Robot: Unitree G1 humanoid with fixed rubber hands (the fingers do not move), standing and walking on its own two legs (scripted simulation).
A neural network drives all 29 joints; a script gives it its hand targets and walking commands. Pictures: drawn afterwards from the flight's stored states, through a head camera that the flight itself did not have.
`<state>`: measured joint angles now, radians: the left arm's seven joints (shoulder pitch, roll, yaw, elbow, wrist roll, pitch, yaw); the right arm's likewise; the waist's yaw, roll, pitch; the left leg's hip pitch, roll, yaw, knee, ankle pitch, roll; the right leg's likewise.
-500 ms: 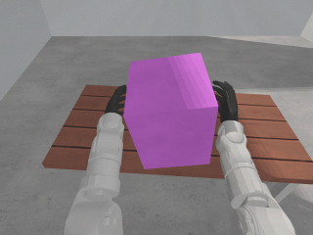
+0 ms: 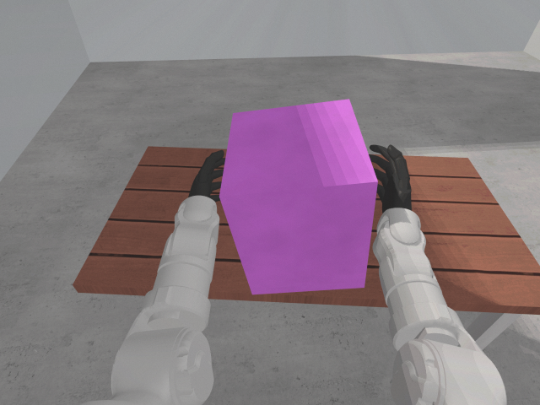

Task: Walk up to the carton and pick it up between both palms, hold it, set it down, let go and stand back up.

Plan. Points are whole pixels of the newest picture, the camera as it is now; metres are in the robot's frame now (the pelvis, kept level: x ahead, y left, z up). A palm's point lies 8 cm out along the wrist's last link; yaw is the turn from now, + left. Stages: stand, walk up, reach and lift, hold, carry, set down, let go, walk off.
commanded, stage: set down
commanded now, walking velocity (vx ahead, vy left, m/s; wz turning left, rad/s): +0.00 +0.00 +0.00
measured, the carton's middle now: (298, 200) +0.44 -0.08 +0.08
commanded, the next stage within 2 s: none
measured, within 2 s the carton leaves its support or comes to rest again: neither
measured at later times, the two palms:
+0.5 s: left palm (213, 200) +0.43 +0.07 +0.11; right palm (396, 205) +0.38 -0.21 +0.12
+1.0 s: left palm (217, 196) +0.45 +0.07 +0.09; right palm (392, 202) +0.39 -0.22 +0.11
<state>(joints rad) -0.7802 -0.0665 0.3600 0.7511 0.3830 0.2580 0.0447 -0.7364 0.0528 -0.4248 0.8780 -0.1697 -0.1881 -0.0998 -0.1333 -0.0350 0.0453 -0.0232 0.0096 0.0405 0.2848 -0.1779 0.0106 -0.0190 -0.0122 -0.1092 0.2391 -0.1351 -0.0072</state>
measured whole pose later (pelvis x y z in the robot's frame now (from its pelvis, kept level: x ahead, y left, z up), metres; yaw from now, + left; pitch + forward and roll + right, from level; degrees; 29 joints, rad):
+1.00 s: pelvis +0.01 +0.00 +0.00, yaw -2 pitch +4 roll +0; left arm -0.88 -0.05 0.45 0.97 0.37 0.09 0.06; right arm -0.80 0.10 -0.63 0.87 -0.37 -0.18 -0.05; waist -0.13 -0.01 -0.02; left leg -0.18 0.01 0.08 0.28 -0.18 0.02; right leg -0.20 -0.02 -0.09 0.26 -0.14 0.00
